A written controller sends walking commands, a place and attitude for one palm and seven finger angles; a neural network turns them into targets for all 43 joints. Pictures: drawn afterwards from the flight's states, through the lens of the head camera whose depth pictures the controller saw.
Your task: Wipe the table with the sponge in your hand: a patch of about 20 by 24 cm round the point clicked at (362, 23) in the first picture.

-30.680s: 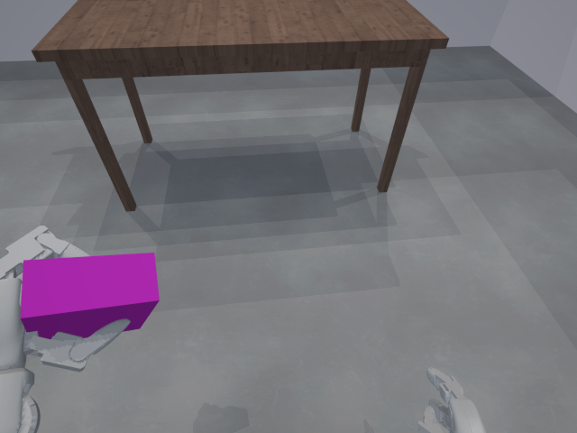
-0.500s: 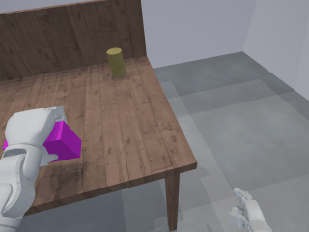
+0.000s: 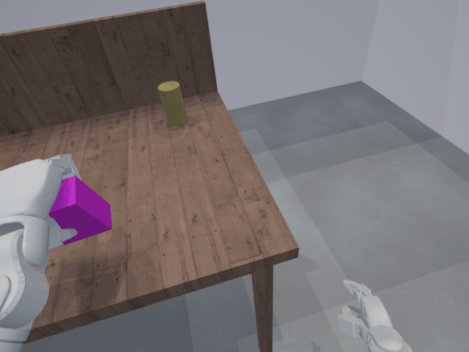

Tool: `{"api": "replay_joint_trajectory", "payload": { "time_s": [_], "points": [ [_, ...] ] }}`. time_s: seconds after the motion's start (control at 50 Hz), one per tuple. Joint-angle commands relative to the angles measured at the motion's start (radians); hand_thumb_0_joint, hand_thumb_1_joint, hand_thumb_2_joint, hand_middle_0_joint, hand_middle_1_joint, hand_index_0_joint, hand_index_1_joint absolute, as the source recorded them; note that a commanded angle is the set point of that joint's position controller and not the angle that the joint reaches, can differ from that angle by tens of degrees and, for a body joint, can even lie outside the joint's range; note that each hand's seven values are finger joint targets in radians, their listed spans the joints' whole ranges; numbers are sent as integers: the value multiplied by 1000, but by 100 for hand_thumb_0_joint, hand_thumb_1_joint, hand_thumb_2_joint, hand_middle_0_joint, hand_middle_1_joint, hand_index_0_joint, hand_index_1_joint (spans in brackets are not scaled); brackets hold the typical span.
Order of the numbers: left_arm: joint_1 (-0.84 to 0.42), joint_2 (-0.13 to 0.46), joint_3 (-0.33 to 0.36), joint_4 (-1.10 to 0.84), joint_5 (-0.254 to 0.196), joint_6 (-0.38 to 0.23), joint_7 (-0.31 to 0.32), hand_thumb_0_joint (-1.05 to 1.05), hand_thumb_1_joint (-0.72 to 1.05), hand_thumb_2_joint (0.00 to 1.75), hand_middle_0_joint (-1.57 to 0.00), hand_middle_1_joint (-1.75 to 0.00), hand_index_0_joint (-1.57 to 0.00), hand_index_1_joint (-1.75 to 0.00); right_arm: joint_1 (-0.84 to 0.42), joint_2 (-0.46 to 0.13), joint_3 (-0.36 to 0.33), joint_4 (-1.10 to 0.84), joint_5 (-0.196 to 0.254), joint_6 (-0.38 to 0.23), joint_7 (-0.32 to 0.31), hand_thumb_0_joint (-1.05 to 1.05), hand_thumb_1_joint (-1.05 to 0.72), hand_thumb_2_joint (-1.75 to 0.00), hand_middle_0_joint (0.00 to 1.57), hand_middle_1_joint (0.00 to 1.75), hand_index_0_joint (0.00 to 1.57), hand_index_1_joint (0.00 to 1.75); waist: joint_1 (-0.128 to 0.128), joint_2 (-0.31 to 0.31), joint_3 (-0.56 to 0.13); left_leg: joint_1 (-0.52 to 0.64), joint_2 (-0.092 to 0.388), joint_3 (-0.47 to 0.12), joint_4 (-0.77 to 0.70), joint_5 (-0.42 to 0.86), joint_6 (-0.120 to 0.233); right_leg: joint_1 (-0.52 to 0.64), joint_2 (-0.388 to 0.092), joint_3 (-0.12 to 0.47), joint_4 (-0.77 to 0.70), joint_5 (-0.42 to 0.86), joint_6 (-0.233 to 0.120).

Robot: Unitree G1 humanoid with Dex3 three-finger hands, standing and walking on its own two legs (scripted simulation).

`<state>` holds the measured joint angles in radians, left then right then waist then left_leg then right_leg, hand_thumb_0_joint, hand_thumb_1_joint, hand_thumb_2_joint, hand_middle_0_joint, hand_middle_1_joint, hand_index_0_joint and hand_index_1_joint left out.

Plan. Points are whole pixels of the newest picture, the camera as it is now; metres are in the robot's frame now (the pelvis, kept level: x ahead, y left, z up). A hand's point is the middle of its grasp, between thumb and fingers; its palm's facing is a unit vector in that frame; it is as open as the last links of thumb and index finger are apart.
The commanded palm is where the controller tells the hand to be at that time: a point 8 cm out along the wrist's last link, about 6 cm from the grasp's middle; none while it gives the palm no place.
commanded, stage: move the sponge above the wiping area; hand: left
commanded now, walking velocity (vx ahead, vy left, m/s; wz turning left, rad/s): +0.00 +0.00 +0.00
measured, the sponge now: (63, 220) +0.25 +0.33 +0.13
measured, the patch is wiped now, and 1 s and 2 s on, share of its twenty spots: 0.00 0.00 0.00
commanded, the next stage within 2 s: lower the sponge onto the table in 1.44 s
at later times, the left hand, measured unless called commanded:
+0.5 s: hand (57, 209) +0.25 +0.33 +0.16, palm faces +0.13 -0.07 -0.99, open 9.2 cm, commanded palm +0.20 +0.31 +0.20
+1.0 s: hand (73, 226) +0.24 +0.31 +0.13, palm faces +0.04 -0.14 -0.99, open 9.2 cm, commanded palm +0.21 +0.30 +0.20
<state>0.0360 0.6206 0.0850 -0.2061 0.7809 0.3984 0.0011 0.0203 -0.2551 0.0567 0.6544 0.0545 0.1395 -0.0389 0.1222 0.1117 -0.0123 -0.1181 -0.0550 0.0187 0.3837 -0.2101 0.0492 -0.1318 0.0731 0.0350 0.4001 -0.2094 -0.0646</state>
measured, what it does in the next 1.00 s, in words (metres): stands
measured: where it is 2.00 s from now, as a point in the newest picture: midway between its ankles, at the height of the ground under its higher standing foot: outside the picture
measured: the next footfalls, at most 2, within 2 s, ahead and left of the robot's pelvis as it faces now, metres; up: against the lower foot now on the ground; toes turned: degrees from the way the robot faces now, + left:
none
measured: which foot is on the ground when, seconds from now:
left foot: down 0.00-1.00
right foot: down 0.00-1.00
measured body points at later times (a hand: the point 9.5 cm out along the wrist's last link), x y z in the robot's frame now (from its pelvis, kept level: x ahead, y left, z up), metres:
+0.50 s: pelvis +0.00 +0.00 +0.00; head -0.02 -0.05 +0.45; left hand +0.24 +0.33 +0.21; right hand +0.24 -0.19 -0.09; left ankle +0.00 +0.09 -0.74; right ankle +0.01 -0.08 -0.74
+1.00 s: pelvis +0.00 +0.00 +0.00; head +0.00 -0.06 +0.45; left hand +0.23 +0.31 +0.18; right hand +0.26 -0.20 -0.09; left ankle +0.00 +0.09 -0.74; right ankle +0.01 -0.08 -0.74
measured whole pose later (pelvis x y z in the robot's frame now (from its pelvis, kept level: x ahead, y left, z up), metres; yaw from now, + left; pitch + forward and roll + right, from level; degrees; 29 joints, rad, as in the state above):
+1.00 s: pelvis +0.00 +0.00 +0.00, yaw +1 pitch -2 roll +0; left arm 0.07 0.56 0.02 -0.19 0.77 0.50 -0.12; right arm 0.01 -0.29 0.06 0.62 0.07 0.13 -0.04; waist 0.10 0.14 -0.01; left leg -0.14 -0.07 0.00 0.38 -0.21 0.06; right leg -0.15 0.06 0.02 0.40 -0.22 -0.06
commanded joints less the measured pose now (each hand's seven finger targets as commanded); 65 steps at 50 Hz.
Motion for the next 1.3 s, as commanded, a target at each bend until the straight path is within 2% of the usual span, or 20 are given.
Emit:
{"api": "replay_joint_trajectory", "payload": {
  "time_s": [0.0,0.06,0.14,0.2,0.22,0.3,0.32,0.4,0.46,0.52,0.6,0.68,0.7,0.82,0.9,0.94,1.02,1.1,1.2,1.28],
  "points": [
    [54,96,30,-113,-32,107,-71,0,10,130,-120,-160,-120,-160,-274,-125,-37,-207,22,-46,2,0,-90,-90,20,30,20,30,2,-109,-87,-56,26,-77,-27,218,-10,52,-42,87,-47,198,-9],
    [-96,114,-36,-179,3,83,-119,0,10,130,-120,-160,-120,-160,-217,-138,-38,-210,16,-59,-15,0,-90,-90,20,30,20,30,-44,-128,-103,-46,24,-86,-29,154,8,23,-53,61,-50,141,8],
    [-380,311,72,-332,116,-67,-84,0,10,130,-120,-160,-120,-160,-187,-117,-36,-207,-19,-101,-59,0,-90,-90,20,30,20,30,-32,-52,-250,56,13,-95,-12,157,22,61,-43,81,-50,59,-6],
    [-440,380,158,-334,149,-179,-3,0,10,130,-120,-160,-120,-160,-187,-105,-35,-176,-28,-132,-79,0,-90,-90,20,30,20,30,-8,55,-254,84,14,-121,-32,140,12,63,-8,130,-67,37,-40],
    [-426,313,123,-283,144,-191,22,0,10,130,-120,-160,-120,-160,-144,-93,-40,-159,-32,-133,-83,0,-90,-90,20,30,20,30,-14,41,-247,85,17,-101,-27,169,0,65,-19,97,-59,51,-39],
    [-355,301,167,-36,84,-107,63,0,10,130,-120,-160,-120,-160,-196,-107,-44,-129,-3,-106,-47,0,-90,-90,20,30,20,30,14,72,-126,10,11,-117,-65,165,-25,47,-27,125,-90,48,-59],
    [-339,241,121,-20,58,-74,58,0,10,130,-120,-160,-120,-160,-187,-115,-50,-125,-7,-96,-37,0,-90,-90,20,30,20,30,13,41,-146,-9,20,-97,-66,184,-29,79,-44,76,-79,86,-44],
    [-80,156,70,21,-1,42,-33,0,10,130,-120,-160,-120,-160,-253,-126,-38,-173,11,-69,-10,0,-90,-90,20,30,20,30,29,-65,-95,-66,22,-90,-67,189,-26,78,-46,82,-61,133,-28],
    [-73,94,-28,-52,-8,78,-108,0,10,130,-120,-160,-120,-160,-227,-138,-39,-198,14,-53,-2,0,-90,-90,20,30,20,30,-12,-127,-118,-67,27,-80,-50,179,-11,74,-56,45,-51,166,-1],
    [-154,163,-8,-195,51,51,-136,0,10,130,-120,-160,-120,-160,-229,-134,-34,-219,6,-66,-6,0,-90,-90,20,30,20,30,-21,-135,-207,-29,21,-88,-28,195,8,91,-54,58,-26,159,-1],
    [-393,332,117,-408,122,-113,-55,0,10,130,-120,-160,-120,-160,-214,-106,-31,-219,-18,-104,-42,0,-90,-90,20,30,20,30,-7,-14,-290,71,19,-118,-22,200,20,87,-18,109,-36,109,-22],
    [-384,291,132,-253,150,-158,61,0,10,130,-120,-160,-120,-160,-124,-104,-55,-155,-26,-104,-46,0,-90,-90,20,30,20,30,1,75,-225,54,24,-114,-32,239,-19,62,-15,90,-49,97,-46],
    [-381,338,185,-215,143,-130,79,0,10,130,-120,-160,-120,-160,-174,-103,-48,-150,-16,-105,-40,0,-90,-90,20,30,20,30,17,77,-199,44,15,-126,-42,223,-15,64,-6,136,-59,86,-65],
    [-163,151,60,-32,7,40,13,0,10,130,-120,-160,-120,-160,-215,-126,-47,-159,6,-64,-12,0,-90,-90,20,30,20,30,10,-83,-119,-33,21,-83,-56,221,-22,87,-47,64,-62,169,-23],
    [-39,69,-30,-98,-8,105,-95,0,10,130,-120,-160,-120,-160,-265,-125,-33,-208,23,-56,1,0,-90,-90,20,30,20,30,-9,-119,-121,-40,26,-82,-37,228,-9,67,-43,77,-44,217,-12],
    [-46,95,-36,-194,8,91,-123,0,10,130,-120,-160,-120,-160,-224,-132,-39,-217,11,-54,3,0,-90,-90,20,30,20,30,-17,-132,-180,-25,21,-82,-20,252,4,99,-56,57,-25,259,0],
    [-285,292,87,-391,115,-7,-86,0,10,130,-120,-160,-120,-160,-205,-115,-31,-231,-17,-70,-24,0,-90,-90,20,30,20,30,-8,-84,-295,37,12,-88,1,271,19,139,-48,84,-8,223,-8],
    [-310,389,213,-342,145,-111,19,0,10,130,-120,-160,-120,-160,-184,-107,-37,-184,-27,-87,-41,0,-90,-90,20,30,20,30,17,40,-247,56,5,-111,-10,267,7,113,-14,151,-45,185,-50],
    [-303,273,138,-86,76,-24,47,0,10,130,-120,-160,-120,-160,-218,-114,-42,-148,5,-74,-23,0,-90,-90,20,30,20,30,5,56,-111,9,3,-101,-36,220,-15,51,-26,140,-75,130,-55],
    [-144,167,31,-42,1,71,-56,0,10,130,-120,-160,-120,-160,-212,-137,-48,-168,10,-57,-18,0,-90,-90,20,30,20,30,-5,-79,-123,-41,9,-82,-34,227,-8,93,-54,74,-54,223,-9]
  ]
}}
